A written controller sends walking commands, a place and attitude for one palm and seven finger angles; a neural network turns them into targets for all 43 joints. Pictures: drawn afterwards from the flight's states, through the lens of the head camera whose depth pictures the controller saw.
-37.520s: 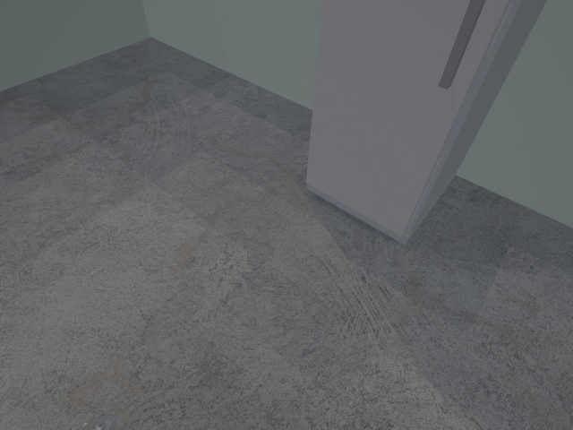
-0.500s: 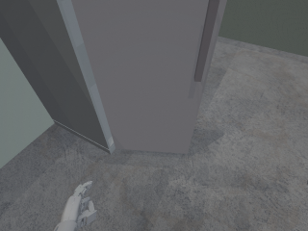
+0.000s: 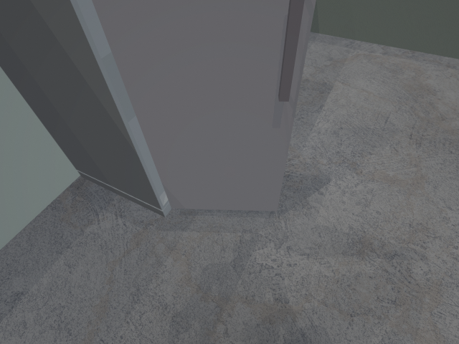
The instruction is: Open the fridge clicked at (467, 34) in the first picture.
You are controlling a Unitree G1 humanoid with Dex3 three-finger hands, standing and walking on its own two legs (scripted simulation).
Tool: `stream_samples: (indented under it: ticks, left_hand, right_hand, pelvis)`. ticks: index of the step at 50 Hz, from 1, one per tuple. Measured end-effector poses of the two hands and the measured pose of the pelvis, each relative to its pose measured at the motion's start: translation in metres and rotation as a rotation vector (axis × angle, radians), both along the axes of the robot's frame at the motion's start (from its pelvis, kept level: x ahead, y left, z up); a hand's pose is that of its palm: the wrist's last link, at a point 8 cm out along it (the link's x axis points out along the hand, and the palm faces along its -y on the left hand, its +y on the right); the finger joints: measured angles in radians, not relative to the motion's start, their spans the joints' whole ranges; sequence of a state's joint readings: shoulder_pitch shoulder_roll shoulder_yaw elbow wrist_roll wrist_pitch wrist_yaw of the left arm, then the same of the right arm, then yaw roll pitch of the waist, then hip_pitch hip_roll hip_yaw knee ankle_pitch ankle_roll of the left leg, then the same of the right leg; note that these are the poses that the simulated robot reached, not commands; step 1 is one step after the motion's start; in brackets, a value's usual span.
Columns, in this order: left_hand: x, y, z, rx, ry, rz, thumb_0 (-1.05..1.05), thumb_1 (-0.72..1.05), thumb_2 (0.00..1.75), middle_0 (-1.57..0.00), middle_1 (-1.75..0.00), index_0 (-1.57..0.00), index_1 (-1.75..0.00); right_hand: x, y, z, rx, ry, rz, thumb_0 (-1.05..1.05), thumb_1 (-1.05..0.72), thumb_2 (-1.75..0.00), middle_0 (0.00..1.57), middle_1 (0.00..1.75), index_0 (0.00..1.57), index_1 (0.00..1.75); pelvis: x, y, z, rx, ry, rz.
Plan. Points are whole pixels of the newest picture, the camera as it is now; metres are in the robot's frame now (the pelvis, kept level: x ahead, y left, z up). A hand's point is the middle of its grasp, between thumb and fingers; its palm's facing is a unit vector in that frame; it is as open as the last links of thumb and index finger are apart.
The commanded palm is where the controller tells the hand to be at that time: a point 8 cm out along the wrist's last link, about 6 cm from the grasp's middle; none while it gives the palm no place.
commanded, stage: let the arm hang, fingers relaxed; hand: right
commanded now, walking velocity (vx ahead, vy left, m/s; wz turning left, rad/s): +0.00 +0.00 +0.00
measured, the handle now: (289, 41) +0.73 -0.10 +0.15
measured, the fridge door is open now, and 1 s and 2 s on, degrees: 65 65 65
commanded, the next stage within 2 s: look to check the result in 0.68 s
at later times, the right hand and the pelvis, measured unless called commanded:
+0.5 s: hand out of the picture +0.02 -0.18 -0.17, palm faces -0.01 +0.98 -0.18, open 7.4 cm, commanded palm none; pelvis +0.00 -0.01 +0.00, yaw +1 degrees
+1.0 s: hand out of the picture +0.02 -0.19 -0.17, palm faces -0.01 +0.98 -0.20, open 7.4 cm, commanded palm none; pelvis +0.01 -0.01 +0.01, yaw +1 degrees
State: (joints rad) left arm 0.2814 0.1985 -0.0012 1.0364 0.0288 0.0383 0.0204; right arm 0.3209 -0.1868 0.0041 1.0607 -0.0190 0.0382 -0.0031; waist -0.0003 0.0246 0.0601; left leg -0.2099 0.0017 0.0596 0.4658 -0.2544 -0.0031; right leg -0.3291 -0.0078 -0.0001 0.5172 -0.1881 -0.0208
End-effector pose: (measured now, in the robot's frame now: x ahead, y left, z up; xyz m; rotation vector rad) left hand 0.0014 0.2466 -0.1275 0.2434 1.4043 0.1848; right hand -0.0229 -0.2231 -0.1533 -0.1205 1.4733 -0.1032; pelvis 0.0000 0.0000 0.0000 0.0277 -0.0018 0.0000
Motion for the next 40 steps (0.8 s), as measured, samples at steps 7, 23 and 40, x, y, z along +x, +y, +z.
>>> stream_samples:
  ticks: [7,23,40]
  left_hand:
    - [-0.033,-0.027,-0.011,-0.065,0.082,0.052,0.01,0.9,0.9,-0.2,-0.3,-0.2,-0.3]
    - [-0.011,-0.039,-0.018,-0.094,-0.019,0.074,0.01,0.92,0.9,-0.2,-0.3,-0.2,-0.3]
    - [0.009,-0.028,-0.011,-0.067,-0.033,0.055,0.01,0.91,0.9,-0.2,-0.3,-0.2,-0.3]
  right_hand:
    - [-0.042,-0.01,0.011,-0.04,0.108,-0.035,0.01,-0.93,-0.89,0.2,0.29,0.2,0.3]
    - [0.029,-0.01,0.01,-0.046,-0.093,0.012,0.0,-0.91,-0.89,0.2,0.29,0.2,0.3]
    - [0.05,-0.016,0.012,-0.054,-0.105,0.024,0.0,-0.91,-0.89,0.2,0.29,0.2,0.3]
  pelvis:
    - [-0.002,-0.005,0.002,0.0,-0.002,0.001]
    - [-0.001,-0.011,0.002,-0.013,-0.009,0.018]
    - [0.007,-0.009,0.004,-0.013,-0.009,0.016]
